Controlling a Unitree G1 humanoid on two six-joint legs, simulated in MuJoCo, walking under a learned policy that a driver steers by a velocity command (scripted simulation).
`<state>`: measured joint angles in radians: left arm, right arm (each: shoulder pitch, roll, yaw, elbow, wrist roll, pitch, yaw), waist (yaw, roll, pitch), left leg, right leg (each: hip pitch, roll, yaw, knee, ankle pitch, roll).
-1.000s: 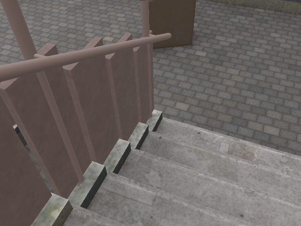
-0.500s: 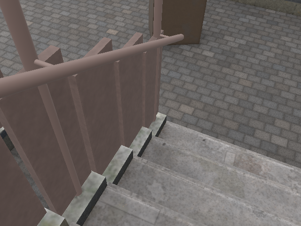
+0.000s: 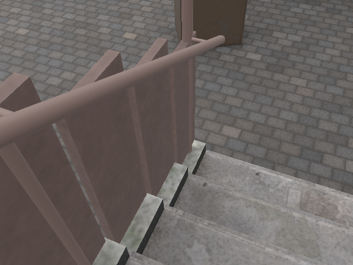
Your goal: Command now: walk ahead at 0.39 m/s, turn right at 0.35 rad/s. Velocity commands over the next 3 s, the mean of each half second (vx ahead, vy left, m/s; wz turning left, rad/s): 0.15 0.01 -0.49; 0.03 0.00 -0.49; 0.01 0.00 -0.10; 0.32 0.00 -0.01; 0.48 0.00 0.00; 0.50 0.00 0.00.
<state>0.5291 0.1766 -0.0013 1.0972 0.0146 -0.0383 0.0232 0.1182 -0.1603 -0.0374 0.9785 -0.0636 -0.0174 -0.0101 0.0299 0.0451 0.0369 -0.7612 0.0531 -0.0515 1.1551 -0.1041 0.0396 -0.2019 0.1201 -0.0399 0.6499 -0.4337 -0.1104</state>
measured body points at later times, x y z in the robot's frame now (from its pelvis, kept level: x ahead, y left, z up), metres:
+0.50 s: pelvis +0.18 +0.00 -0.07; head +0.20 -0.01 +0.38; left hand +0.44 +0.21 -0.15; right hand +0.14 -0.27 -0.20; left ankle +0.15 +0.15 -0.72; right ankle +0.26 -0.09 -0.79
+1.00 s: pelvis +0.24 +0.00 -0.15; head +0.25 -0.04 +0.29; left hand +0.43 +0.17 -0.26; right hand +0.37 -0.28 -0.22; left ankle +0.34 +0.09 -0.66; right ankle +0.25 -0.08 -0.87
